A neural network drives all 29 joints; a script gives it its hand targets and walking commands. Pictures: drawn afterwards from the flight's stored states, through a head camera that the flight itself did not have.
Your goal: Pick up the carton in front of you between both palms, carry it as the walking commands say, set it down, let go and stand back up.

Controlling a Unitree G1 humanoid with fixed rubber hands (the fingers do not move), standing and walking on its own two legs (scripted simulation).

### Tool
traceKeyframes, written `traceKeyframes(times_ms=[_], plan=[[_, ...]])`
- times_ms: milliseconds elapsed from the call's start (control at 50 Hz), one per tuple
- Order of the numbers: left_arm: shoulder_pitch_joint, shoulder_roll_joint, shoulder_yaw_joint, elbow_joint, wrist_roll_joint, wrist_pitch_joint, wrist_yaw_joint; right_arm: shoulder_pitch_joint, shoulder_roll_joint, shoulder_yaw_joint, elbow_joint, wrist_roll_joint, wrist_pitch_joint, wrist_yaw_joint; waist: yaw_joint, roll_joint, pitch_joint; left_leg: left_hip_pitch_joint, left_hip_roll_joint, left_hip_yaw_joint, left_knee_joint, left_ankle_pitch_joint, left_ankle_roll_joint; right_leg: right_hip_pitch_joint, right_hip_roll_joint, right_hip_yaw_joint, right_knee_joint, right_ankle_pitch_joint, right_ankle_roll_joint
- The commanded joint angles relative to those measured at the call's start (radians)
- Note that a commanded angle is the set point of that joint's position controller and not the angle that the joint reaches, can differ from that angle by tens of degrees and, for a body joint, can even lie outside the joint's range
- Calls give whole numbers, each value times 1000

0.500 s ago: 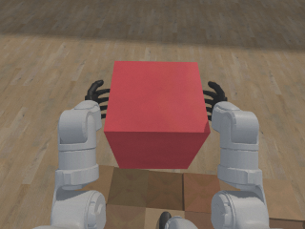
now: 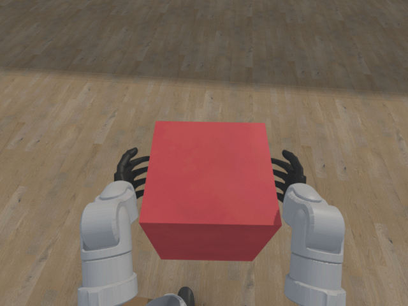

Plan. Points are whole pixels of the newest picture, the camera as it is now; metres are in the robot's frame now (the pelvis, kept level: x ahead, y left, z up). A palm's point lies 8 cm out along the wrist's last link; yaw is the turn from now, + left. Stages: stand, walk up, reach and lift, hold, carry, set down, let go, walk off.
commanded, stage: carry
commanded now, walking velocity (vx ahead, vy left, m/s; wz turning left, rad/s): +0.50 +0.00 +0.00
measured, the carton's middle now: (208, 197) +0.33 +0.01 +0.00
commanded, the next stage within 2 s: none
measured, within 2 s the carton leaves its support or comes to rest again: neither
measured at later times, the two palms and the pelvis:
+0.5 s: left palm (178, 82) +0.60 +0.09 +0.10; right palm (298, 86) +0.60 -0.21 +0.09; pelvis +0.34 -0.06 -0.01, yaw +0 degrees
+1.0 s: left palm (190, 29) +0.94 +0.08 +0.06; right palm (278, 31) +0.94 -0.22 +0.06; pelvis +0.68 -0.07 -0.03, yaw -1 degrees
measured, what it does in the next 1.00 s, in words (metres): goes down: right foot, then left foot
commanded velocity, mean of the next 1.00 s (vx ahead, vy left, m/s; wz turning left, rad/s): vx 0.50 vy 0.00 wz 0.00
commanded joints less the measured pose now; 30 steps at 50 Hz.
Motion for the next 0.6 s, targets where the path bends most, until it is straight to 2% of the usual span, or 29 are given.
traceKeyframes(times_ms=[0, 20, 40, 60, 80, 100, 120, 140, 180, 240, 300, 380, 420, 440, 460, 480, 500, 520, 540, 560, 580], plan=[[-435, -891, -796, -81, -392, 28, -265, -385, 900, 773, -73, 358, 9, 238, -54, -20, -534, 725, 145, -187, 50, 228, 73, -186, -132, -24, 484, 780, 49], [-403, -893, -799, -86, -400, 43, -268, -347, 914, 768, -35, 356, 12, 247, -56, 196, -596, 998, 395, -619, 31, 206, 280, -578, -1, 48, 802, 185, 95], [-353, -881, -793, -89, -397, 48, -272, -270, 927, 765, -20, 371, 17, 256, -51, 214, -586, 979, 407, -711, -65, 111, 311, -702, 23, 133, 946, -39, 77], [-345, -903, -794, -101, -393, 47, -274, -266, 944, 770, -45, 379, 17, 263, -50, 151, -521, 922, 386, -619, -79, 131, 275, -758, -41, 178, 925, 2, 52], [-373, -913, -798, -124, -399, 43, -274, -304, 960, 784, -80, 399, 17, 268, -48, 47, -468, 822, 364, -539, -103, 133, 227, -741, -83, 180, 825, 52, 42], [-388, -924, -799, -135, -405, 41, -273, -346, 969, 799, -117, 422, 19, 271, -41, 8, -410, 703, 347, -469, -148, 69, 176, -694, -113, 170, 698, 90, 47], [-383, -931, -800, -134, -407, 40, -269, -369, 970, 809, -140, 440, 22, 274, -33, 15, -390, 611, 320, -404, -192, -29, 139, -618, -122, 154, 574, 110, 58], [-364, -934, -804, -128, -405, 39, -266, -376, 962, 815, -157, 452, 25, 277, -30, 39, -374, 550, 301, -350, -220, -67, 126, -563, -112, 124, 498, 129, 68], [-322, -929, -807, -112, -397, 40, -258, -353, 940, 813, -156, 459, 33, 285, -30, 85, -345, 498, 279, -278, -259, -132, 132, -527, -104, 80, 336, 149, 86], [-285, -910, -807, -99, -382, 45, -248, -307, 908, 805, -127, 453, 43, 296, -35, 122, -293, 487, 244, -186, -276, -109, 107, -502, -106, 27, 159, 349, 96], [-297, -880, -809, -110, -386, 58, -248, -287, 884, 793, -106, 437, 50, 297, -39, 122, -241, 487, 223, -135, -274, -96, 76, -487, -103, -5, 81, 463, 96], [-316, -838, -799, -96, -399, 83, -254, -277, 852, 774, -73, 411, 66, 289, -41, 132, -165, 518, 226, -111, -225, -92, 40, -464, -114, -11, 3, 495, 76], [-313, -822, -785, -78, -400, 93, -258, -286, 839, 770, -61, 405, 73, 285, -30, 111, -161, 508, 212, -79, -109, -44, 15, -361, -98, -56, -40, 481, 69], [-302, -815, -774, -61, -399, 96, -260, -289, 833, 770, -59, 403, 77, 282, -18, 77, -197, 466, 177, -42, 31, 11, -8, -223, -63, -94, -51, 423, 71], [-298, -811, -767, -51, -394, 98, -263, -292, 819, 768, -57, 401, 80, 280, -2, 25, -257, 361, 153, -16, 234, -58, -32, -47, -107, -47, -30, 346, 72], [-277, -791, -756, -43, -385, 102, -261, -301, 814, 768, -56, 395, 82, 281, 0, -166, -289, 240, 105, -4, 487, -306, -55, 23, -299, 193, -43, 374, 77], [-306, -790, -736, -4, -374, 92, -264, -343, 844, 791, -74, 419, 96, 278, 1, -397, -342, -82, -21, -68, 687, -515, -84, 246, -451, 571, -150, 286, -71], [-300, -837, -744, -19, -393, 85, -267, -374, 862, 794, -80, 426, 93, 280, -1, -293, -313, -166, 46, -158, 786, -530, -62, 221, -467, 589, -191, 297, -94], [-323, -875, -758, -44, -407, 76, -271, -397, 895, 799, -89, 436, 82, 283, 2, -218, -313, -166, 81, -181, 805, -483, -45, 172, -421, 503, -180, 366, -85], [-349, -905, -768, -67, -416, 67, -274, -407, 920, 808, -98, 439, 69, 284, -1, -121, -313, -140, 116, -186, 765, -405, -38, 115, -385, 407, -183, 405, -60], [-380, -931, -779, -88, -425, 57, -277, -413, 940, 815, -107, 442, 58, 282, -4, -99, -319, -126, 138, -186, 720, -350, -36, 80, -377, 341, -193, 442, -58]])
